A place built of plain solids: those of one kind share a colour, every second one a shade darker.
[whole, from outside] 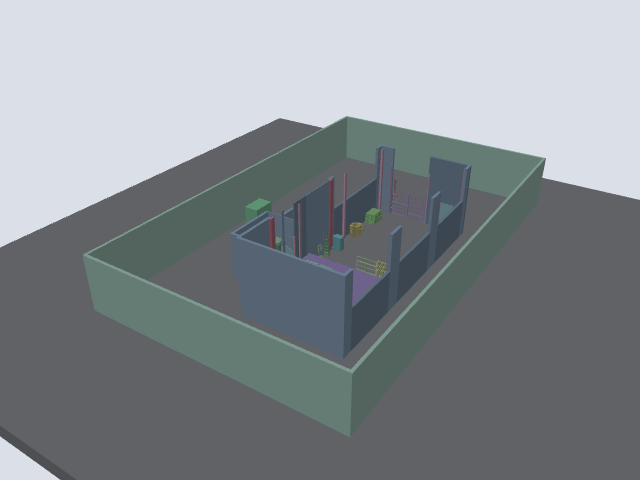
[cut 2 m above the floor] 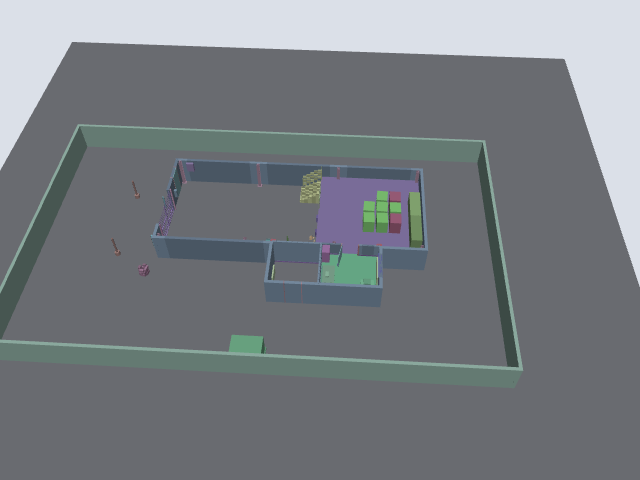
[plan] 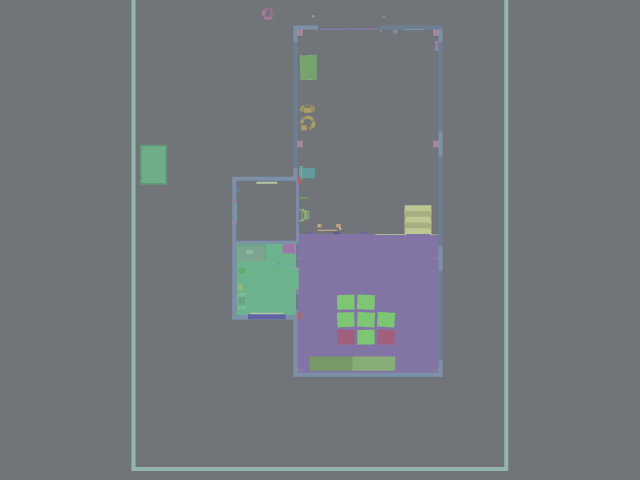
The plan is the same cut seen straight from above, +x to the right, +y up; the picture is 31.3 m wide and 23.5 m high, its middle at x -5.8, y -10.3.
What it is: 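A small parcels depot; vehicles drive in at ground level; across the end of the lane the floor is raised to lorry-floor height for loading, with steps set against it and the checker's office on the raised level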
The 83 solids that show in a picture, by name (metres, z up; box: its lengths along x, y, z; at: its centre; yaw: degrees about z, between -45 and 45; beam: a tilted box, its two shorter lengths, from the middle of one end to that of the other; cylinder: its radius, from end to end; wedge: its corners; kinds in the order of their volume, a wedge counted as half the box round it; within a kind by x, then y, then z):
{
 "yard_bound_1": {"box": [0.2, 29.81, 4.07], "at": [-14.93, -6.71, 1.99]},
 "yard_bound_2": {"box": [18.45, 0.2, 4.07], "at": [-5.81, -21.51, 1.99]},
 "yard_bound_3": {"box": [18.45, 0.2, 4.07], "at": [-5.81, 8.09, 1.99]},
 "yard_bound_4": {"box": [0.2, 29.81, 4.07], "at": [3.32, -6.71, 1.99]},
 "raised_floor_bank_1": {"box": [6.9, 6.8, 1.07], "at": [-3.45, -13.4, 0.48]},
 "wall_1": {"box": [0.2, 3.8, 3.57], "at": [-10.0, -12.3, 1.74]},
 "wall_2": {"box": [0.2, 3.2, 2.55], "at": [-10.0, -8.8, 1.23]},
 "wall_3": {"box": [0.81, 0.2, 3.57], "at": [-9.7, -14.1, 1.74]},
 "wall_4": {"box": [3.2, 0.2, 2.55], "at": [-8.5, -7.3, 1.23]},
 "wall_5": {"box": [1.81, 0.2, 2.07], "at": [-8.4, -14.1, 0.98]},
 "wall_6": {"box": [3.0, 0.06, 3.57], "at": [-8.4, -10.43, 1.74]},
 "wall_7": {"box": [3.0, 0.06, 2.55], "at": [-8.4, -10.37, 1.23]},
 "wall_8": {"box": [0.61, 0.2, 3.57], "at": [-7.2, -14.1, 1.74]},
 "wall_9": {"box": [0.2, 3.0, 5.55], "at": [-7.0, -15.5, 2.73]},
 "wall_10": {"box": [0.2, 0.61, 5.55], "at": [-7.0, -7.1, 2.73]},
 "wall_11": {"box": [0.2, 6.21, 3.05], "at": [-7.0, -3.7, 1.48]},
 "wall_12": {"box": [0.2, 0.81, 5.55], "at": [-7.0, -0.2, 2.73]},
 "wall_13": {"box": [0.06, 0.31, 2.52], "at": [-6.93, -13.85, 2.26]},
 "wall_14": {"box": [0.06, 0.76, 1.02], "at": [-6.93, -13.32, 1.51]},
 "wall_15": {"box": [0.06, 1.26, 2.52], "at": [-6.93, -11.03, 2.26]},
 "wall_16": {"box": [0.06, 3.0, 2.55], "at": [-6.93, -8.9, 1.23]},
 "wall_17": {"box": [0.06, 0.21, 5.55], "at": [-6.87, -12.85, 2.73]},
 "wall_18": {"box": [0.06, 1.32, 5.55], "at": [-6.87, -11.0, 2.73]},
 "wall_19": {"box": [0.06, 3.12, 5.55], "at": [-6.87, -8.9, 2.73]},
 "wall_20": {"box": [1.21, 0.2, 5.55], "at": [-6.5, 0.1, 2.73]},
 "wall_21": {"box": [7.3, 0.2, 5.55], "at": [-3.45, -16.9, 2.73]},
 "wall_22": {"box": [3.11, 0.2, 5.55], "at": [-1.35, 0.1, 2.73]},
 "wall_23": {"box": [0.2, 0.81, 5.55], "at": [0.1, -16.6, 2.73]},
 "wall_24": {"box": [0.2, 4.41, 3.05], "at": [0.1, -14.0, 1.48]},
 "wall_25": {"box": [0.2, 1.21, 5.55], "at": [0.1, -11.2, 2.73]},
 "wall_26": {"box": [0.2, 4.41, 3.05], "at": [0.1, -8.4, 1.48]},
 "wall_27": {"box": [0.2, 1.21, 5.55], "at": [0.1, -5.6, 2.73]},
 "wall_28": {"box": [0.2, 4.41, 3.05], "at": [0.1, -2.8, 1.48]},
 "wall_29": {"box": [0.2, 0.81, 5.55], "at": [0.1, -0.2, 2.73]},
 "raised_floor_office_1": {"box": [3.13, 3.73, 1.07], "at": [-8.4, -12.2, 0.48]},
 "roll_cage_1": {"box": [0.85, 0.72, 1.7], "at": [-4.54, -14.2, 1.82], "yaw": 2.2},
 "roll_cage_2": {"box": [0.85, 0.72, 1.7], "at": [-4.54, -13.35, 1.82], "yaw": 1.1},
 "roll_cage_3": {"box": [0.85, 0.72, 1.7], "at": [-3.55, -15.06, 1.82], "yaw": 1.3},
 "roll_cage_4": {"box": [0.85, 0.72, 1.7], "at": [-3.55, -14.2, 1.82], "yaw": -3.5},
 "roll_cage_5": {"box": [0.85, 0.72, 1.7], "at": [-3.55, -13.35, 1.82], "yaw": -3.0},
 "roll_cage_6": {"box": [0.85, 0.72, 1.7], "at": [-2.56, -14.2, 1.82], "yaw": -3.6},
 "longspan_1": {"box": [2.1, 0.7, 2.09], "at": [-5.26, -16.35, 2.01]},
 "longspan_2": {"box": [2.1, 0.7, 2.15], "at": [-3.16, -16.35, 2.05]},
 "beyond_oil_tank_1": {"box": [1.17, 1.7, 1.35], "at": [-13.95, -6.62, 0.62], "yaw": -0.1},
 "beyond_oil_tank_2": {"box": [1.32, 1.96, 0.13], "at": [-13.95, -6.61, 0.01], "yaw": -0.1},
 "beyond_oil_tank_3": {"box": [1.16, 1.8, 1.4], "at": [-13.95, -6.61, 0.64], "yaw": -0.1},
 "roll_cage_sacks_1": {"box": [0.85, 0.72, 1.7], "at": [-4.54, -15.06, 1.82], "yaw": -0.8},
 "roll_cage_sacks_2": {"box": [0.85, 0.72, 1.7], "at": [-2.56, -15.06, 1.82], "yaw": -1.0},
 "door_landing_1": {"box": [1.32, 0.3, 0.9], "at": [-1.0, -9.87, 0.4]},
 "door_landing_2": {"box": [1.32, 0.3, 0.73], "at": [-1.0, -9.59, 0.32]},
 "door_landing_3": {"box": [1.32, 0.3, 0.56], "at": [-1.0, -9.31, 0.23]},
 "door_landing_4": {"box": [1.32, 0.3, 0.39], "at": [-1.0, -9.03, 0.14]},
 "door_landing_5": {"box": [1.32, 0.3, 0.22], "at": [-1.0, -8.75, 0.06]},
 "pallet_stack_1": {"box": [0.74, 1.13, 0.86], "at": [-6.38, -1.85, 0.38]},
 "pier_1": {"box": [0.17, 0.34, 5.55], "at": [-6.82, -14.0, 2.73]},
 "pier_2": {"box": [0.17, 0.34, 5.55], "at": [-6.82, -7.4, 2.73]},
 "filing_tall_1": {"box": [0.62, 0.47, 1.37], "at": [-7.32, -10.72, 1.66]},
 "wheelie_bin_1": {"box": [0.62, 0.51, 1.12], "at": [-6.36, -7.03, 0.51]},
 "radiator_1": {"box": [1.62, 0.1, 0.66], "at": [-8.4, -13.91, 1.46]},
 "radiator_2": {"box": [1.02, 0.1, 0.76], "at": [-8.4, -7.49, 0.49]},
 "door_leaf_1": {"box": [0.99, 0.044, 1.09], "at": [-7.45, -11.61, 1.51], "yaw": -11.1},
 "door_leaf_2": {"box": [1.0, 0.044, 2.15], "at": [-1.2, 0.0, 1.02]},
 "steel_column_1": {"box": [0.014, 0.2, 5.35], "at": [-6.88, -5.6, 2.62]},
 "steel_column_2": {"box": [0.014, 0.2, 5.35], "at": [-6.88, -0.14, 2.62]},
 "steel_column_3": {"box": [0.17, 0.012, 5.35], "at": [-6.79, -11.2, 2.62]},
 "steel_column_4": {"box": [0.17, 0.012, 5.35], "at": [-6.79, -5.6, 2.62]},
 "steel_column_5": {"box": [0.17, 0.012, 5.35], "at": [-6.79, -0.14, 2.62]},
 "steel_column_6": {"box": [0.014, 0.2, 5.35], "at": [-6.7, -11.2, 2.62]},
 "steel_column_7": {"box": [0.014, 0.2, 5.35], "at": [-6.7, -5.6, 2.62]},
 "steel_column_8": {"box": [0.014, 0.2, 5.35], "at": [-6.7, -0.14, 2.62]},
 "steel_column_9": {"box": [0.014, 0.2, 5.35], "at": [-0.2, -5.6, 2.62]},
 "steel_column_10": {"box": [0.014, 0.2, 5.35], "at": [-0.2, -0.14, 2.62]},
 "desk_load_tidy_1": {"box": [1.3, 0.72, 0.12], "at": [-9.16, -10.97, 1.82]},
 "desk_works_1": {"box": [1.35, 0.75, 0.07], "at": [-9.13, -10.89, 1.72]},
 "printer_stand_1": {"box": [0.38, 0.42, 0.24], "at": [-9.64, -13.28, 1.86]},
 "printer_stand_2": {"box": [0.4, 0.78, 0.1], "at": [-9.63, -13.3, 1.79]},
 "distribution_board_1": {"box": [0.18, 0.5, 0.7], "at": [-0.09, -0.8, 1.5]},
 "sectional_door_1": {"box": [0.06, 0.1, 4.23], "at": [-5.99, -0.05, 2.06]},
 "sectional_door_2": {"box": [0.06, 0.1, 4.23], "at": [-2.81, -0.05, 2.06]},
 "low_rail_1": {"box": [0.014, 3.54, 0.15], "at": [-9.89, -12.23, 1.04]},
 "low_rail_2": {"box": [2.94, 0.014, 0.15], "at": [-8.43, -10.47, 1.04]},
 "low_rail_3": {"box": [0.014, 2.94, 0.15], "at": [-6.97, -8.87, 0.03]},
 "window_1": {"box": [1.86, 0.23, 0.024], "at": [-8.4, -14.05, 2.01]}
}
